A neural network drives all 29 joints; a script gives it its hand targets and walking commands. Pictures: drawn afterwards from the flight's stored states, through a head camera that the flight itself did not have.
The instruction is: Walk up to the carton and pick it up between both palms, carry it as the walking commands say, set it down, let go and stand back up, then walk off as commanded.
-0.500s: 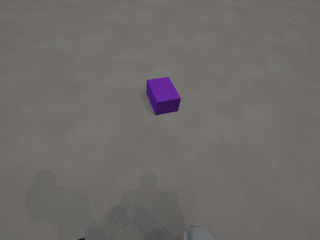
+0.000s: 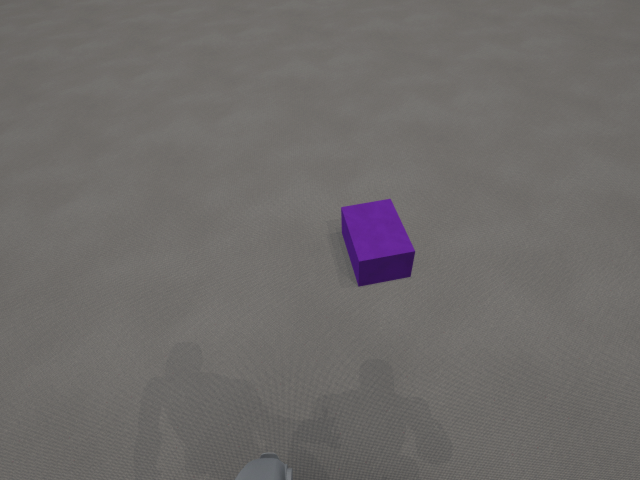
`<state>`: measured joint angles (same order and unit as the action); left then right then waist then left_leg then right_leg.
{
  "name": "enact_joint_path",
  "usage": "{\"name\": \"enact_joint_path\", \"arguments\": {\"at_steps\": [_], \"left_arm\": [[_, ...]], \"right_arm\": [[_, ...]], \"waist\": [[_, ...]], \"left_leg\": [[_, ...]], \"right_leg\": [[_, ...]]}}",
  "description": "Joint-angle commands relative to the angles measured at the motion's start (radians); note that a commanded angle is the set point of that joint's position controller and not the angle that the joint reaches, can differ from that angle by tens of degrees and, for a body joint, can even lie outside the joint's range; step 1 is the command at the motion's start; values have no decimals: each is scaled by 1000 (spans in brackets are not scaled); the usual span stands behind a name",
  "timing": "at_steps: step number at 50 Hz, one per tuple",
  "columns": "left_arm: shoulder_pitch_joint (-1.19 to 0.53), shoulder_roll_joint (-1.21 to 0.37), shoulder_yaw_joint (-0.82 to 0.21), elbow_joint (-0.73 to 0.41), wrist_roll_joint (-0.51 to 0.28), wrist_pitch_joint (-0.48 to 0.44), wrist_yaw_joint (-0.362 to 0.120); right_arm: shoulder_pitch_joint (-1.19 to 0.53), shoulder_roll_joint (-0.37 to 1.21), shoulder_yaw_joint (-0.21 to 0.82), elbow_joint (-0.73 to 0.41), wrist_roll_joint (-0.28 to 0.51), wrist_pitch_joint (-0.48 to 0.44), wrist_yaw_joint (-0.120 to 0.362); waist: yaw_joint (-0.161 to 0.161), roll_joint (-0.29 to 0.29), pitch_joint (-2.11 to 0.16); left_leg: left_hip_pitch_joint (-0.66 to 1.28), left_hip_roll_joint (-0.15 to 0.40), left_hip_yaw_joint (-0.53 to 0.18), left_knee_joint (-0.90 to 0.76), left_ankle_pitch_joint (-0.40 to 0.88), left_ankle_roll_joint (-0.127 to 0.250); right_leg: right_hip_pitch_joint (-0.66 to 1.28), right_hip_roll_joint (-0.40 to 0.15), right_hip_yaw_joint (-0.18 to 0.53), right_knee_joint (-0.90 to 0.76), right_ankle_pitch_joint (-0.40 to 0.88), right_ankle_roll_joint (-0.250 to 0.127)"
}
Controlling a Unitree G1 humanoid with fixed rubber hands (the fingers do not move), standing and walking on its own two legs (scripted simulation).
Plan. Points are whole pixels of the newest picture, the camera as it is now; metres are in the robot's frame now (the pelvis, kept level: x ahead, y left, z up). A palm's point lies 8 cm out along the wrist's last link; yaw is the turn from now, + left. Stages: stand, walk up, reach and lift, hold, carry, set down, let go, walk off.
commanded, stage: walk up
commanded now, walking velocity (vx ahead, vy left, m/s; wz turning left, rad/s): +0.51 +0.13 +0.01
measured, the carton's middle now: (375, 241) +1.13 -0.04 -0.71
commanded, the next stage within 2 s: none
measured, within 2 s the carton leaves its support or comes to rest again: neither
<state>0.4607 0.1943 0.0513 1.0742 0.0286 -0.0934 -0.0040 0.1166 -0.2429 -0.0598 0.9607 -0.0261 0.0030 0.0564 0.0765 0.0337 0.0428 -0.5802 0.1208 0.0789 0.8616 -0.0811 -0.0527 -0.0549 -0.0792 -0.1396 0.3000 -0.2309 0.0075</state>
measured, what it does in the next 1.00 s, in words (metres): walks ahead: left foot, then right foot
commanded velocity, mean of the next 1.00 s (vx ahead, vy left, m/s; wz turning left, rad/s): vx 0.42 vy -0.05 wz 0.00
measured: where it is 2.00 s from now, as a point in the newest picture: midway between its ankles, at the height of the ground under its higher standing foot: (372, 386)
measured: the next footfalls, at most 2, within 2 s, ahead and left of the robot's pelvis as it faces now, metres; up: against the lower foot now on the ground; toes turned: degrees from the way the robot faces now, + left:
left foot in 0.18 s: +0.25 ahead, +0.17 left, +0.00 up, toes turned +10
right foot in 0.70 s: +0.51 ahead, -0.14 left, +0.00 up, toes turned -9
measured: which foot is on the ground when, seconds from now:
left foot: up 0.00-0.16, down 0.18-0.70, up 0.72-1.00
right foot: down 0.00-0.20, up 0.22-0.68, down 0.70-1.00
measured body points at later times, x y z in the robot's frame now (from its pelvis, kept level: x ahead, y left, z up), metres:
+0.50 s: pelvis +0.25 +0.05 +0.00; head +0.28 +0.08 +0.45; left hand +0.35 +0.29 -0.16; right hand +0.17 -0.20 -0.12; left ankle +0.22 +0.16 -0.75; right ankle +0.33 -0.13 -0.67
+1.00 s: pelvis +0.45 -0.03 +0.00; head +0.48 -0.06 +0.45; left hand +0.43 +0.23 -0.13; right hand +0.52 -0.28 -0.17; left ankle +0.49 +0.14 -0.68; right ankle +0.47 -0.13 -0.75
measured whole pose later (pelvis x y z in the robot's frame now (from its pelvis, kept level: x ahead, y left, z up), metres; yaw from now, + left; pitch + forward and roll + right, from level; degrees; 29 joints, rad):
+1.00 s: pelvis +0.45 -0.03 +0.00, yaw +0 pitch -1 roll +2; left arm 0.35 0.20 0.06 1.05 0.03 -0.07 0.00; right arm 0.19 -0.25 -0.06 1.03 -0.02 0.03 0.02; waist 0.05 0.04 0.07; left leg -0.50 0.10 0.08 0.95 -0.25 -0.04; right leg -0.20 -0.09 -0.14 0.39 -0.18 -0.01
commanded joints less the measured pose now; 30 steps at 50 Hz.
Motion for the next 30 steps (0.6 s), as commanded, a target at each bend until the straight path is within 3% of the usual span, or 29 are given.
{"name": "enact_joint_path", "arguments": {"at_steps": [1,3,5,7,9,10,11,12,13,14,16,17,20,25,28,30], "left_arm": [[9,134,22,-37,0,-10,7],[19,147,26,-27,-2,-8,10],[19,155,25,1,-7,3,12],[30,165,22,24,-11,9,15],[22,161,20,33,-23,15,13],[17,124,9,7,-18,15,13],[49,46,1,-37,-20,10,8],[-12,120,44,-12,-1,21,8],[-28,108,38,-15,-2,24,3],[-22,73,26,-10,-1,28,-3],[-31,49,23,-3,10,54,-18],[-47,43,24,-9,17,70,-26],[-162,43,20,-52,19,95,-43],[-365,48,8,-127,11,97,-68],[-437,55,3,-157,3,89,-77],[-461,63,5,-167,1,82,-78]], "right_arm": [[-95,1,11,-60,5,-8,12],[-146,5,14,-74,4,-16,14],[-147,-5,15,-86,-4,-29,6],[-83,-30,3,-56,-11,-44,-9],[145,-93,-17,30,-26,-68,-29],[308,-173,-39,66,-39,-80,-43],[388,-314,-60,75,-20,-75,-53],[409,-304,-49,91,-9,-65,-59],[303,-241,-33,81,-5,-69,-61],[206,-162,-16,68,-4,-76,-57],[149,-62,-2,54,1,-88,-57],[179,-57,-3,55,4,-92,-57],[273,-76,-10,68,8,-98,-57],[356,-94,-17,68,1,-97,-64],[364,-106,-23,67,-4,-95,-67],[372,-122,-30,73,-7,-93,-71]], "waist": [[-14,-186,111],[-12,-198,110],[-31,-276,77],[-58,-196,57],[-152,-32,-72],[-219,111,-201],[-233,356,-284],[-193,116,-216],[-137,88,-137],[-85,61,-68],[-46,109,-30],[-45,132,-29],[-71,143,-3],[-122,132,75],[-134,149,102],[-137,163,105]], "left_leg": [[-6,2,9,-157,50,-14],[27,-1,19,-237,38,-4],[127,-5,30,-272,-42,20],[204,-31,81,-299,-116,28],[493,-53,111,-373,-101,53],[724,121,-123,-395,-224,87],[881,432,-660,-615,-275,177],[771,429,-708,-646,-206,161],[652,391,-564,-623,-66,154],[531,314,-413,-609,42,138],[426,205,-207,-612,92,101],[423,196,-166,-614,135,96],[435,196,-105,-634,171,105],[466,194,-72,-716,41,123],[485,199,-47,-744,-9,125],[512,220,-33,-727,42,126]], "right_leg": [[-62,-221,129,-204,79,-96],[-33,-224,109,-209,120,-100],[-28,-179,53,-179,121,-100],[-15,-181,61,-91,244,-109],[-80,-112,11,257,368,-81],[-271,-89,24,582,139,-52],[-572,58,80,839,-331,-28],[-602,19,229,959,-269,-32],[-593,-27,237,975,-178,-39],[-555,-56,233,941,-97,-34],[-488,-68,182,887,-6,-11],[-483,-63,161,873,26,-1],[-531,-60,122,801,105,23],[-568,-53,80,551,206,40],[-513,-46,63,381,214,40],[-476,-46,58,316,179,34]]}}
